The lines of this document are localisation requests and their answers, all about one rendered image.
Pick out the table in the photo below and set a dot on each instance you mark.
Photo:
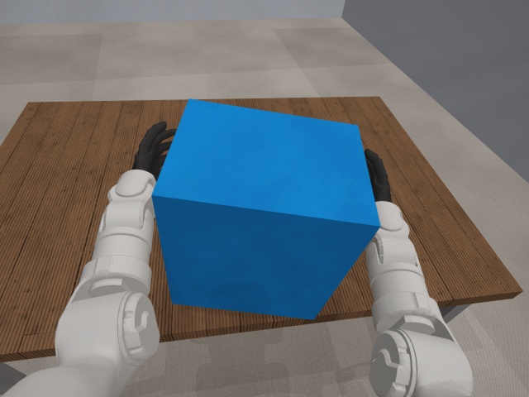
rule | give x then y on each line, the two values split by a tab
60	159

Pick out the robot left upper arm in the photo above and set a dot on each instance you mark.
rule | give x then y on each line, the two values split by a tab
101	342

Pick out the robot left forearm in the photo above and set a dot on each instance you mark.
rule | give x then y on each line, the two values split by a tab
121	255

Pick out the robot left hand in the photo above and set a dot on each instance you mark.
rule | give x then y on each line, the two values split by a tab
148	157

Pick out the robot right hand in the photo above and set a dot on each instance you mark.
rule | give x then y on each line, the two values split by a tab
378	177

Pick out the carton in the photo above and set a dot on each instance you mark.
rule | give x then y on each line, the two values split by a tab
261	212

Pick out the robot right forearm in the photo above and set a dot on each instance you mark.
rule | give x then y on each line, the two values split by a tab
401	299

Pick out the robot right upper arm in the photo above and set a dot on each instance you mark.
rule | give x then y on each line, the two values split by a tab
412	364

